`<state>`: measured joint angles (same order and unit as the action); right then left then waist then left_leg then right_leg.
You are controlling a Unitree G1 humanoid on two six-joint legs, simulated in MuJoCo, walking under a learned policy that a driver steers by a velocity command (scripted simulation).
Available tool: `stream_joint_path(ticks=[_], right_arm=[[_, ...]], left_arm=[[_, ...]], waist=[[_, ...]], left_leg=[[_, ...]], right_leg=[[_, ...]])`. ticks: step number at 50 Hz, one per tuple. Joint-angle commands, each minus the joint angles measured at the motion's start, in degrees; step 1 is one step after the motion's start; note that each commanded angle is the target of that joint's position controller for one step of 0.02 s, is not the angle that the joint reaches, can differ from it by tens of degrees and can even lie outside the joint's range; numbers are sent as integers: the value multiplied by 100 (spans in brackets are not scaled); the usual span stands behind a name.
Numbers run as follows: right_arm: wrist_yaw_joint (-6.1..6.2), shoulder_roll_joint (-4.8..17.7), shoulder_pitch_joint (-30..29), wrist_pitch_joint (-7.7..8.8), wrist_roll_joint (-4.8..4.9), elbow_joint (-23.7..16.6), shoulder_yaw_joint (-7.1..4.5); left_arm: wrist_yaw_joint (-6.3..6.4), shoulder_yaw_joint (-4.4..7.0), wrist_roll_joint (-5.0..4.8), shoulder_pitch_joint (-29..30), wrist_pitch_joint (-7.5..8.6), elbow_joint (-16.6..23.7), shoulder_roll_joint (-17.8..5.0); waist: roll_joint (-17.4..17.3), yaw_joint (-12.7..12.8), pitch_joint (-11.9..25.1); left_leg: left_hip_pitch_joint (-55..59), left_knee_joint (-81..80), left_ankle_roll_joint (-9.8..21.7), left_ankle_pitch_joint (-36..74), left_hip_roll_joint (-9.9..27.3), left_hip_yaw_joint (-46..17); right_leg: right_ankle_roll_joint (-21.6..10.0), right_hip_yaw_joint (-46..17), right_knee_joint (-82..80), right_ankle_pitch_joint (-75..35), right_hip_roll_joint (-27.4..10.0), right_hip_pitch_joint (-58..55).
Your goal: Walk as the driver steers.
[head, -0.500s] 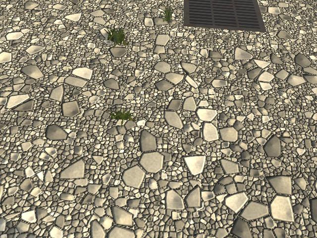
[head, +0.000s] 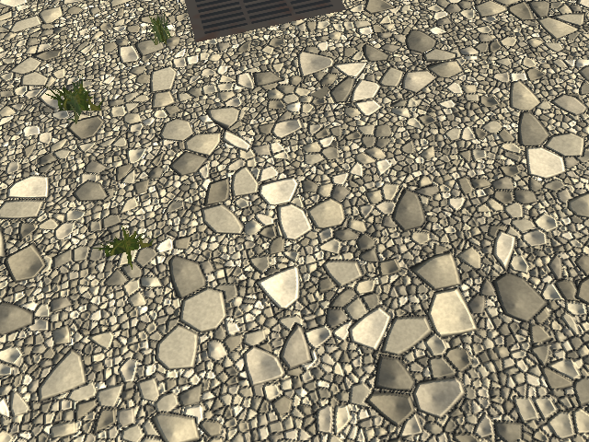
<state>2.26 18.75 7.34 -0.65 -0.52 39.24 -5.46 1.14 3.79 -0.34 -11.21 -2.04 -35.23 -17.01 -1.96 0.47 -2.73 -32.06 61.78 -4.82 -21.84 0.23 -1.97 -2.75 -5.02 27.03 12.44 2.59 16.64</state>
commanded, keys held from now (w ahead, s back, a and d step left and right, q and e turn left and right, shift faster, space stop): e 0.24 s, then no key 0.50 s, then q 0.26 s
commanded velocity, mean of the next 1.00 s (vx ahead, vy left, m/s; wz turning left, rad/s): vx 0.00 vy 0.00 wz -0.22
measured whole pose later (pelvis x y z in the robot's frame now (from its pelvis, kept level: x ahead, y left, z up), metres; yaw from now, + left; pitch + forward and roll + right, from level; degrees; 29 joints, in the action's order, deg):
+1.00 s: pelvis +0.00 +0.00 -0.01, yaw -9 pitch -1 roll -1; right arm 0.4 18.2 13.2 -1.2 0.8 42.5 -3.6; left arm 2.5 2.9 0.4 -10.1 -1.5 -40.6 -14.7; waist -0.8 -1.2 -2.5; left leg -20.6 44.4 -1.9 -26.0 1.7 -0.8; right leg -0.3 2.1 32.3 19.8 0.4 12.0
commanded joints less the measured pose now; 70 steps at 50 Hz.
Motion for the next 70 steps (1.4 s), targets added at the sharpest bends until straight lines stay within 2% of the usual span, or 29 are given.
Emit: stream_joint_path(ticks=[1, 9, 12, 13, 14, 15, 16, 19, 23, 25, 28, 30, 31, 32, 33, 34, 39, 41, 45, 48, 50, 54, 55, 56, 57, 58, 60, 64, 70], right_arm=[[-13, 286, -192, 100, 19, -435, -49], [-163, 359, -250, 226, 101, -516, -61], [-206, 366, 172, 296, 87, -392, -108], [-183, 614, 323, 292, 12, -380, -165], [-157, 1059, 32, 236, -98, -488, -221], [-181, 899, 160, 244, -220, -482, -200], [-169, 665, 34, 262, -145, -530, -116], [-133, 365, -286, 244, 45, -526, 11], [-112, 324, -122, 168, -5, -398, 56], [-133, 484, -36, 116, 25, -344, 17], [-158, 563, 56, 63, 122, -258, 37], [-194, 373, 442, 162, 101, -107, 132], [-259, 184, 560, 260, -99, -167, 214], [-242, -10, 478, 281, -123, -168, 270], [-218, 211, 200, 269, -142, -126, 241], [-211, 259, 62, 254, -118, -104, 217], [-159, 212, 296, 173, -5, 98, 231], [-140, 337, 184, 160, 49, 66, 194], [-109, 404, 221, 99, 122, -58, 136], [-165, 355, 300, 29, 126, -167, 100], [-241, 290, 277, -17, 160, -253, 103], [-357, 369, 868, -41, 163, -128, 42], [-325, 656, 945, -24, 106, -178, -58], [-255, 1565, 908, 16, 65, -414, -252], [-305, 1246, 1234, 120, -133, -466, -115], [-326, 1069, 982, 214, -140, -503, -56], [-247, 916, 521, 209, 76, -565, -31], [-114, 783, 521, 103, 106, -659, 35], [-19, 878, 556, -11, 107, -735, -26]], left_arm=[[89, 273, -25, 170, 62, 378, -970], [0, 335, -62, 320, -25, 388, -1119], [26, 308, -168, 562, -67, 427, -1032], [47, 240, -121, 379, -60, 419, -804], [35, 176, -51, -48, -21, 405, -543], [62, 306, -22, 102, 39, 405, -964], [69, 417, -14, 0, 51, 296, -1253], [99, 364, -39, -80, -79, 32, -885], [64, 157, -40, 213, -59, 113, -397], [25, 77, -20, 330, -42, 137, -279], [-16, 116, -44, -3, -20, -71, -386], [-5, 126, 49, -118, -2, -82, -622], [55, 197, 100, -172, -15, -37, -1060], [3, 106, 134, 155, 3, -130, -716], [-54, 37, 144, 339, 48, -28, -408], [-56, 12, 184, 263, 79, -106, -333], [-12, -30, 155, 65, 196, -276, -346], [43, 35, 134, 38, 185, -272, -529], [142, 170, 79, -74, 101, -280, -776], [183, 183, 84, 130, 98, -163, -722], [184, 212, 54, 257, 131, -148, -782], [197, 240, -118, 626, 52, -161, -802], [175, 208, -90, 238, 60, -273, -622], [174, 88, 200, 304, 75, 30, -279], [204, 114, 136, 675, 114, 87, -427], [199, 163, 11, 627, 100, 52, -586], [236, 226, 48, 551, 86, -128, -699], [184, 215, -3, 388, 103, -239, -558], [192, 213, -10, 635, 156, -229, -545]], waist=[[912, 2, 807], [1133, 89, 726], [1046, -214, 803], [640, -153, 988], [-869, 276, 897], [-1269, 21, 746], [-773, 65, 664], [-474, 102, 417], [-786, -58, 613], [-960, -182, 669], [-874, -58, 645], [-426, -73, 731], [619, -304, 969], [1253, -397, 912], [939, -225, 662], [798, -138, 562], [640, -113, 148], [581, -41, 84], [848, 0, 147], [1158, 18, 228], [949, 13, 226], [794, -296, 560], [39, -231, 600], [-1736, -74, 487], [-1207, -463, 1048], [-689, -308, 827], [-81, -140, 596], [-326, -69, 775], [-522, -181, 587]], left_leg=[[-229, -674, -54, 282, -30, -192], [826, -2390, 95, 19, -302, -320], [1831, -3998, 286, 1162, -246, -225], [2522, -4170, 532, 1768, 453, -679], [2912, -4250, 1226, 3062, 1572, -1933], [2565, -4407, 2106, 3382, 2259, -2800], [2426, -4374, 2200, 3132, 2195, -2532], [2365, -4225, 1707, 2807, 1404, -1437], [2626, -4139, 1684, 3062, 1096, -853], [2564, -4093, 1705, 3046, 1112, -833], [2378, -3890, 1627, 2977, 1116, -898], [1797, -3777, 1051, 2379, 941, -768], [1428, -3299, 668, 1528, 519, -286], [1898, -3597, 360, 661, 285, 45], [2080, -3549, 219, 905, 259, 75], [2057, -3519, 207, 1062, 222, 111], [1895, -3589, 269, 1374, 261, -6], [1583, -3392, 286, 1436, 202, -23], [1010, -2571, 245, 1027, 90, 73], [620, -1348, 298, -625, 161, 132], [404, -1094, 354, -1076, 317, 127], [1698, -2848, 577, 770, -10, 574], [2268, -3592, 794, 2030, 161, -119], [2969, -4107, 1804, 3990, 1813, -2802], [2963, -4326, 2551, 4022, 2223, -3443], [2877, -4239, 2463, 3781, 2048, -2908], [2806, -4120, 1901, 3149, 1498, -2155], [2800, -4218, 1754, 3301, 1069, -1739], [2809, -4338, 1725, 2149, 939, -2141]], right_leg=[[-1009, -1436, -589, -1960, -1243, -1024], [-1011, -2438, -378, -1612, -1155, -726], [-651, -2484, -15, -1460, -815, -510], [-335, -2149, 448, -513, -561, -80], [66, -1048, 1528, 1484, 339, 866], [385, -580, 2840, 2674, 497, 1407], [540, -658, 3705, 2396, 256, 1463], [800, -614, 4158, 1566, 218, 1540], [922, -98, 2572, 1382, -39, 930], [890, 203, 1590, 1465, -179, 377], [708, 465, -108, 290, -101, -439], [360, -55, -838, -1051, -465, -1504], [37, -749, -428, -2386, -1205, -1916], [-386, -809, -422, -1431, -1303, -964], [-310, -693, -521, -586, -1015, -707], [-150, -592, -573, -215, -857, -623], [66, -345, -501, -202, -645, -497], [14, -326, -462, -292, -685, -639], [-484, -646, -571, -734, -1312, -794], [-989, -955, -558, -1571, -1966, -733], [-1113, -870, -455, -2310, -2188, -829], [-517, 107, 439, -2154, -1676, -509], [-76, 625, 1420, -987, -1202, -56], [655, 1078, 3138, 2086, -175, 1734], [627, 37, 4148, 2956, -2, 1844], [575, -113, 4545, 2606, -152, 2001], [560, -130, 4278, 1649, -371, 2144], [756, -70, 3905, 868, -225, 1694], [925, -204, 2711, 661, -157, 1702]])
Next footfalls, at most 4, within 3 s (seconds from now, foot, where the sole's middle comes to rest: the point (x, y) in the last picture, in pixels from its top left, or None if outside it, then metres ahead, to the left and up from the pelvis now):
0.26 left None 0.08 0.13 -0.78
0.60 right None -0.01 -0.12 -0.78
1.68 right None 0.10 -0.09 -0.78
2.08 left None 0.30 0.20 -0.78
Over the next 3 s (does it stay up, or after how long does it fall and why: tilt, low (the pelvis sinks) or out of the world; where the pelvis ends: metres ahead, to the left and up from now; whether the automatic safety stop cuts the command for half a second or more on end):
stays up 0.67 -0.01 -0.01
